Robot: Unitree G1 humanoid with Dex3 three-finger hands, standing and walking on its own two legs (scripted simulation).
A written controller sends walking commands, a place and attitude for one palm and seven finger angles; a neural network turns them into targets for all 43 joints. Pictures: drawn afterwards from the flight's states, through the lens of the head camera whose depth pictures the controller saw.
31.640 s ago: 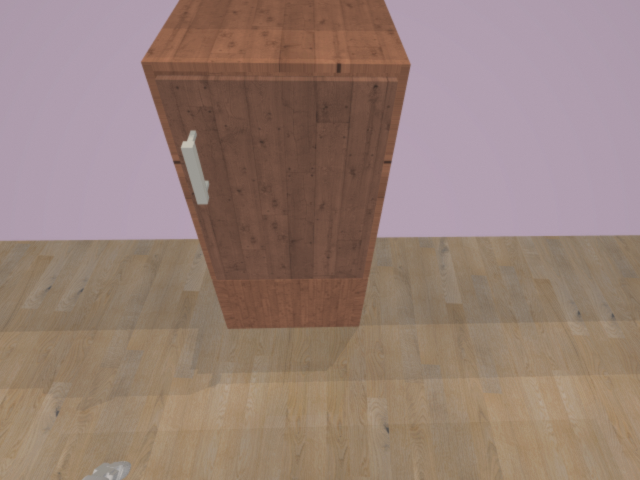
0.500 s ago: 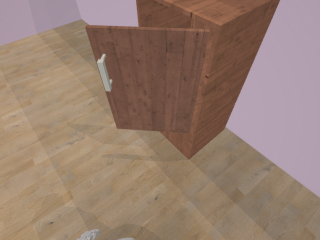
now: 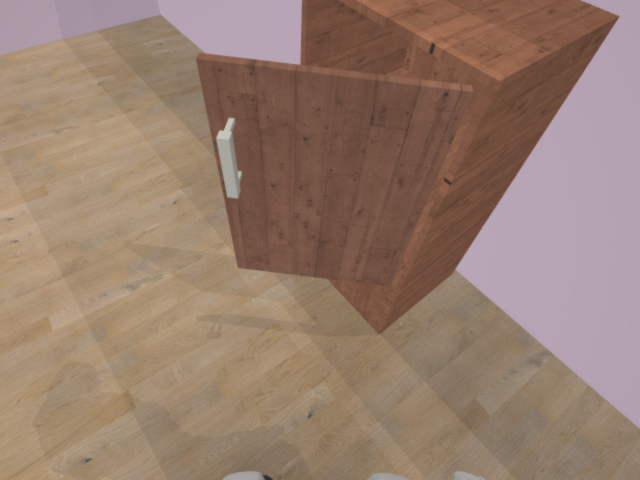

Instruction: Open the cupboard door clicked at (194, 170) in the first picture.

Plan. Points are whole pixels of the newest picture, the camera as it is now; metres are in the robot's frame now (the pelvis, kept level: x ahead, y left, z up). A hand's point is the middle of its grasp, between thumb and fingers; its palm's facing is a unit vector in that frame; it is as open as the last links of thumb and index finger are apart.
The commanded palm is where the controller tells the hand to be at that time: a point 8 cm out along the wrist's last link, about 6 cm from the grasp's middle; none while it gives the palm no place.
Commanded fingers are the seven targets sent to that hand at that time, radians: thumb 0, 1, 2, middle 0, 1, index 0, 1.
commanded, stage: come to a stop and stand still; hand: left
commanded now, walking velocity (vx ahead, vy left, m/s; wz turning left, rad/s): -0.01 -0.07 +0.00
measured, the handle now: (232, 159) +0.62 +0.21 -0.02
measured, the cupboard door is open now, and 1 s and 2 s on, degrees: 44 44 44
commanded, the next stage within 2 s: look again from close up in 0.80 s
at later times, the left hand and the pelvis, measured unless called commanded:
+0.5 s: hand out of the picture +0.00 +0.13 -0.17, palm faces +0.07 -0.97 -0.22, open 7.3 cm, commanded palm none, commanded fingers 0.00 0.90 0.90 -0.20 -0.30 -0.20 -0.30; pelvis -0.01 -0.05 +0.01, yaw +1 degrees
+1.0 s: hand out of the picture +0.01 +0.15 -0.18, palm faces +0.02 -0.98 -0.20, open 7.4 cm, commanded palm none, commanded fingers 0.00 0.90 0.90 -0.20 -0.30 -0.20 -0.30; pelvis -0.01 -0.03 +0.00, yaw +1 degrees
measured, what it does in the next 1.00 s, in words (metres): steps on the spot: right foot, then left foot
